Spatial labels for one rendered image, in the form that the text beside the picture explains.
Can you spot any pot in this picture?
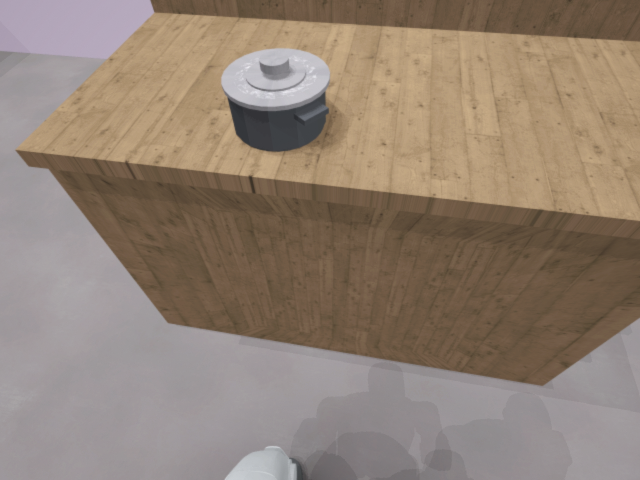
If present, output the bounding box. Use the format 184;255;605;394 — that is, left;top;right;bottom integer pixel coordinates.
227;92;329;152

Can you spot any lid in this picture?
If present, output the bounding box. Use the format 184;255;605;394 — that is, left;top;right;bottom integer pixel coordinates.
221;48;330;111

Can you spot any left robot shin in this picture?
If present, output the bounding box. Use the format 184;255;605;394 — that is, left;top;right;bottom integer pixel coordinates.
264;446;289;459

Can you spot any table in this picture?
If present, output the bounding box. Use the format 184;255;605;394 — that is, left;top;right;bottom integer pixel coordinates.
15;0;640;386

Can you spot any knob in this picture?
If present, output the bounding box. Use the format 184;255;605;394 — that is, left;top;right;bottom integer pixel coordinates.
259;51;289;75

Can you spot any robot left thigh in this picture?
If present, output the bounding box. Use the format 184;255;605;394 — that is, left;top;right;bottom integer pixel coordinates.
225;450;297;480

